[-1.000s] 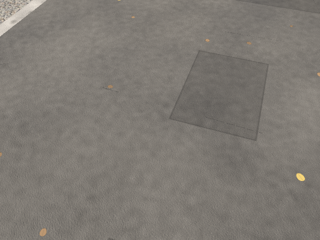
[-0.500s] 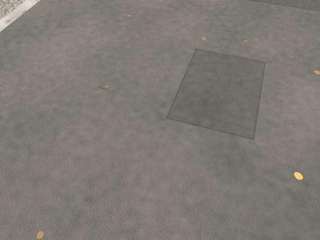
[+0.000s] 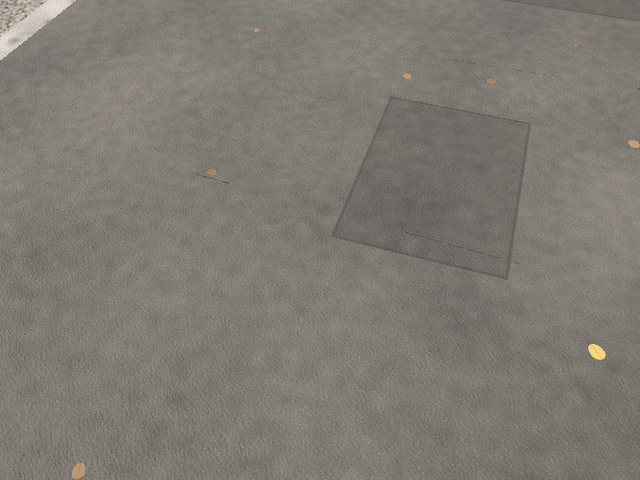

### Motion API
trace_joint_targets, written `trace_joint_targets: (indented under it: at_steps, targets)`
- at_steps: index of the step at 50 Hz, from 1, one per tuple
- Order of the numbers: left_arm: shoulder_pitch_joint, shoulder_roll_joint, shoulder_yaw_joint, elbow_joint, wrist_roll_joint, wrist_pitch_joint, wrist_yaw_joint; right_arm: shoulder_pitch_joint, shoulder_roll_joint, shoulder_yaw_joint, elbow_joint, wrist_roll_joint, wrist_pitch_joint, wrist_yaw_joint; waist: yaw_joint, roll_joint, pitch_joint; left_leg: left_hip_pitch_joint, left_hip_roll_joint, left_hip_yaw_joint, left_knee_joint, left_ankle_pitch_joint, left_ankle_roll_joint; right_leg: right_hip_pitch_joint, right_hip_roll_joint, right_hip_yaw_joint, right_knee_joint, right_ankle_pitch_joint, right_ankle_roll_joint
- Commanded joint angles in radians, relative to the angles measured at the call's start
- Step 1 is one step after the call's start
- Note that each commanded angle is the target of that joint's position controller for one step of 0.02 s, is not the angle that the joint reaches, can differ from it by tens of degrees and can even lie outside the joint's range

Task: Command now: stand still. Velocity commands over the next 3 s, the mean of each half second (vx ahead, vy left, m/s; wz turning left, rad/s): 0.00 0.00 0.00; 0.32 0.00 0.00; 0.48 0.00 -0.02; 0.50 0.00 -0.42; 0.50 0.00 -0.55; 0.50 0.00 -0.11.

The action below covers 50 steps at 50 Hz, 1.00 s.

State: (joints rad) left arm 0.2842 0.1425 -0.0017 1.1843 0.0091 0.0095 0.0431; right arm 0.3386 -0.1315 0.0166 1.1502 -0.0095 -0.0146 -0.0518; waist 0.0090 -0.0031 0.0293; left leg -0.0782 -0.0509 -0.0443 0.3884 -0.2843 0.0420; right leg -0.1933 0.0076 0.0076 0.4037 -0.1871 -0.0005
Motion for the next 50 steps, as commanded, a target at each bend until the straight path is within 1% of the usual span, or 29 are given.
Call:
trace_joint_targets:
  at_steps: [1,23,24,25,26,27,28,29,30,31,32,33,34,35,36,37,38,39,40,41,42,43,44,45,46,48,50]
  targets:
    - [0.071,0.071,0.009,-0.003,0.000,-0.003,0.002,0.089,-0.072,-0.011,-0.002,0.000,-0.003,-0.002,0.000,0.009,0.059,-0.115,0.119,-0.089,-0.082,0.180,0.022,0.045,-0.089,0.081,-0.043,0.119,-0.031]
    - [0.092,0.055,0.010,-0.002,-0.001,-0.005,0.004,0.114,-0.055,-0.014,-0.004,0.000,-0.008,-0.002,-0.001,0.010,0.065,-0.108,0.122,-0.085,-0.080,0.202,0.023,0.043,-0.090,0.078,-0.036,0.128,-0.027]
    - [0.096,0.048,0.008,0.000,0.000,-0.004,0.004,0.123,-0.050,-0.012,-0.002,-0.002,-0.008,-0.002,-0.003,0.012,0.046,-0.102,0.116,-0.087,-0.097,0.117,0.026,0.050,-0.082,0.073,-0.041,0.068,-0.028]
    - [0.089,0.051,0.010,-0.004,0.002,-0.003,0.003,0.126,-0.060,-0.017,-0.003,-0.004,-0.006,-0.001,-0.007,0.021,0.058,-0.112,0.108,-0.095,-0.114,0.001,0.034,0.035,-0.063,0.061,-0.027,-0.012,-0.031]
    - [0.079,0.057,0.014,-0.014,0.005,-0.001,0.000,0.133,-0.085,-0.028,-0.004,-0.004,-0.002,-0.001,-0.013,0.046,0.074,-0.124,0.108,-0.118,-0.129,-0.152,0.054,0.002,-0.032,0.035,0.017,-0.117,-0.037]
    - [0.065,0.057,0.017,-0.027,0.009,-0.001,-0.004,0.145,-0.110,-0.039,-0.007,-0.003,0.004,0.001,-0.025,0.087,0.098,-0.129,0.126,-0.168,-0.153,-0.323,0.084,-0.061,0.004,0.000,0.086,-0.228,-0.044]
    - [0.037,0.054,0.018,-0.048,0.017,-0.002,-0.011,0.176,-0.128,-0.049,-0.007,-0.003,0.008,0.003,-0.045,0.121,0.139,-0.122,0.175,-0.246,-0.198,-0.463,0.121,-0.158,0.030,-0.030,0.166,-0.286,-0.046]
    - [0.009,0.037,0.015,-0.072,0.027,-0.007,-0.017,0.200,-0.141,-0.057,-0.005,-0.003,0.009,0.004,-0.060,0.147,0.185,-0.116,0.242,-0.325,-0.239,-0.546,0.161,-0.239,0.031,-0.064,0.237,-0.289,-0.049]
    - [-0.019,0.031,0.014,-0.096,0.034,-0.017,-0.023,0.212,-0.141,-0.061,-0.005,-0.004,0.006,0.005,-0.069,0.154,0.223,-0.122,0.296,-0.383,-0.263,-0.549,0.195,-0.292,0.000,-0.072,0.304,-0.261,-0.053]
    - [-0.045,0.038,0.017,-0.120,0.032,-0.029,-0.028,0.219,-0.138,-0.064,-0.005,-0.011,-0.001,0.007,-0.073,0.147,0.239,-0.107,0.324,-0.412,-0.273,-0.497,0.217,-0.343,-0.024,-0.062,0.354,-0.261,-0.058]
    - [-0.064,0.050,0.022,-0.141,0.029,-0.041,-0.033,0.223,-0.142,-0.068,-0.007,-0.018,-0.010,0.009,-0.073,0.135,0.239,-0.065,0.337,-0.415,-0.268,-0.417,0.230,-0.395,-0.041,-0.050,0.385,-0.276,-0.062]
    - [-0.074,0.058,0.027,-0.159,0.026,-0.053,-0.039,0.220,-0.148,-0.071,-0.009,-0.021,-0.019,0.010,-0.067,0.122,0.229,-0.025,0.337,-0.395,-0.254,-0.336,0.231,-0.421,-0.053,-0.043,0.379,-0.278,-0.066]
    - [-0.078,0.064,0.031,-0.173,0.019,-0.064,-0.045,0.210,-0.151,-0.074,-0.014,-0.019,-0.027,0.011,-0.058,0.114,0.213,-0.004,0.327,-0.362,-0.237,-0.260,0.222,-0.406,-0.057,-0.045,0.343,-0.268,-0.068]
    - [-0.070,0.068,0.036,-0.182,0.012,-0.073,-0.050,0.196,-0.153,-0.076,-0.020,-0.016,-0.035,0.012,-0.044,0.113,0.193,-0.009,0.313,-0.324,-0.218,-0.189,0.209,-0.355,-0.050,-0.054,0.295,-0.241,-0.071]
    - [-0.038,0.066,0.041,-0.181,0.006,-0.078,-0.053,0.171,-0.157,-0.078,-0.028,-0.012,-0.040,0.014,-0.017,0.113,0.173,-0.048,0.293,-0.281,-0.191,-0.129,0.192,-0.259,-0.034,-0.071,0.230,-0.190,-0.074]
    - [0.050,0.052,0.044,-0.157,0.000,-0.081,-0.056,0.124,-0.159,-0.078,-0.041,-0.002,-0.043,0.015,0.039,0.102,0.150,-0.146,0.257,-0.217,-0.140,-0.079,0.165,-0.077,-0.004,-0.103,0.129,-0.108,-0.077]
    - [0.175,0.058,0.057,-0.110,-0.004,-0.082,-0.052,0.096,-0.151,-0.075,-0.054,-0.001,-0.049,0.019,0.091,0.059,0.107,-0.253,0.203,-0.156,-0.039,0.012,0.136,0.141,0.045,-0.118,0.065,-0.079,-0.074]
    - [0.301,0.110,0.078,-0.077,0.005,-0.088,-0.042,0.078,-0.119,-0.064,-0.071,-0.004,-0.062,0.028,0.146,-0.066,0.049,-0.365,0.120,-0.045,0.191,0.066,0.098,0.328,-0.055,0.030,-0.023,-0.147,-0.087]
    - [0.444,0.236,0.108,-0.058,0.008,-0.085,-0.036,0.096,-0.035,-0.044,-0.115,0.001,-0.071,0.038,0.166,-0.341,-0.040,-0.546,-0.020,0.109,0.543,-0.167,0.041,0.455,-0.335,0.504,-0.221,-0.414,-0.184]
    - [0.403,0.189,0.096,-0.049,0.007,-0.067,-0.036,0.062,-0.111,-0.062,-0.125,-0.031,-0.066,0.046,0.117,-0.221,0.028,-0.612,0.018,0.040,0.735,-0.234,0.054,0.335,-0.386,0.654,-0.277,-0.522,-0.221]
    - [0.269,0.154,0.084,-0.095,0.012,-0.065,-0.039,0.026,-0.096,-0.061,-0.134,-0.035,-0.065,0.056,0.058,-0.085,0.121,-0.639,0.079,0.015,0.801,-0.134,0.067,0.225,-0.368,0.561,-0.272,-0.518,-0.212]
    - [0.184,0.140,0.077,-0.127,0.012,-0.073,-0.042,0.015,-0.072,-0.055,-0.133,-0.027,-0.072,0.065,0.029,-0.021,0.141,-0.614,0.110,0.004,0.787,-0.038,0.066,0.153,-0.330,0.456,-0.282,-0.381,-0.201]
    - [0.154,0.127,0.070,-0.139,0.011,-0.083,-0.041,0.013,-0.067,-0.057,-0.131,-0.023,-0.074,0.071,0.005,-0.005,0.135,-0.579,0.128,0.009,0.759,0.016,0.061,0.125,-0.290,0.363,-0.288,-0.248,-0.187]
    - [0.153,0.101,0.059,-0.134,0.009,-0.092,-0.039,0.023,-0.073,-0.060,-0.129,-0.028,-0.068,0.074,-0.012,-0.014,0.117,-0.554,0.137,0.020,0.733,0.042,0.049,0.123,-0.255,0.287,-0.288,-0.134,-0.172]
    - [0.173,0.091,0.053,-0.124,0.008,-0.100,-0.037,0.032,-0.074,-0.063,-0.126,-0.029,-0.059,0.077,-0.018,-0.028,0.096,-0.546,0.132,0.038,0.722,0.060,0.041,0.142,-0.233,0.230,-0.280,-0.024,-0.165]
    - [0.236,0.090,0.045,-0.098,0.004,-0.110,-0.033,-0.001,-0.086,-0.071,-0.139,-0.026,-0.045,0.079,-0.021,-0.050,0.084,-0.585,0.121,0.072,0.701,0.080,0.029,0.189,-0.213,0.152,-0.257,0.201,-0.158]
    - [0.280,0.093,0.038,-0.084,0.005,-0.113,-0.031,-0.085,-0.081,-0.071,-0.168,-0.024,-0.035,0.081,-0.009,-0.061,0.090,-0.634,0.115,0.099,0.662,0.108,0.017,0.207,-0.203,0.104,-0.249,0.346,-0.158]
